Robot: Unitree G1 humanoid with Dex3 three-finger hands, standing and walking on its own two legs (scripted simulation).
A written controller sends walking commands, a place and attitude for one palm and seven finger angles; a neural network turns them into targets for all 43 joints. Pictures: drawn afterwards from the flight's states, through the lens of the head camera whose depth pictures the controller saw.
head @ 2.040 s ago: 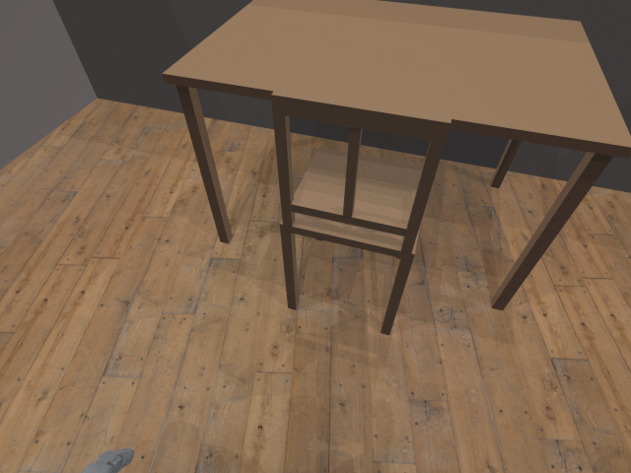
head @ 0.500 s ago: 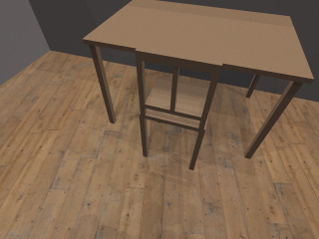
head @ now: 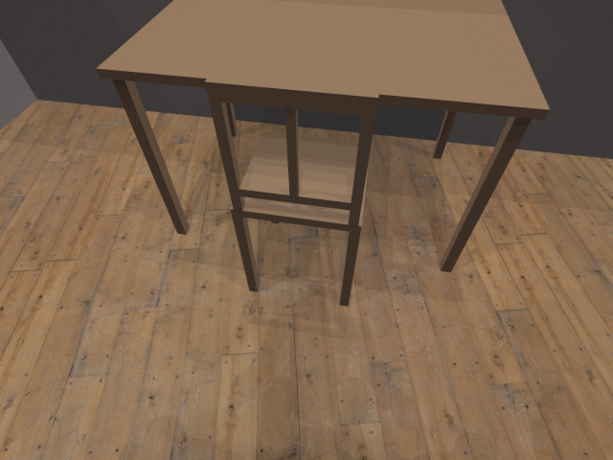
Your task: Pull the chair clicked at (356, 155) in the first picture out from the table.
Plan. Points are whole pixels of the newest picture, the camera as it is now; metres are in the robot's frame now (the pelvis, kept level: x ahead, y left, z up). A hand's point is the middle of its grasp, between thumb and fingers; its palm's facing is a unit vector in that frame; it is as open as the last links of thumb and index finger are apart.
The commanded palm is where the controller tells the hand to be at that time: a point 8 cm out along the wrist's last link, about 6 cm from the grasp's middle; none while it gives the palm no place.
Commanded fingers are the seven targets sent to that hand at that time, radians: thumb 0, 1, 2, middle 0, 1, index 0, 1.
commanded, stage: turn to face it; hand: left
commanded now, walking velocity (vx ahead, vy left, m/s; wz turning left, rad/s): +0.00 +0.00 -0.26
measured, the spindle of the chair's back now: (293, 154) +0.78 +0.08 -0.09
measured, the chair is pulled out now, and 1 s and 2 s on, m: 0.00 0.00 0.00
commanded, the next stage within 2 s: take the last steps up to it in 0.14 s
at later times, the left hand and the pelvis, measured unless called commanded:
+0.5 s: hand out of the picture +0.06 +0.18 -0.16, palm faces -0.09 -0.97 -0.24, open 7.4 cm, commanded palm none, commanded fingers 0.00 0.90 0.90 -0.20 -0.30 -0.20 -0.30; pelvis +0.01 -0.01 +0.00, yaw -8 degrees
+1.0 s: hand (184, 446) +0.17 +0.21 -0.18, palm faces -0.08 -0.99 -0.14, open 7.4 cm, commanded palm none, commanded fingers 0.00 0.90 0.90 -0.20 -0.30 -0.20 -0.30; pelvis +0.17 +0.03 +0.00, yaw -9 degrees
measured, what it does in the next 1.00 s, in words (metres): walks ahead: right foot, then left foot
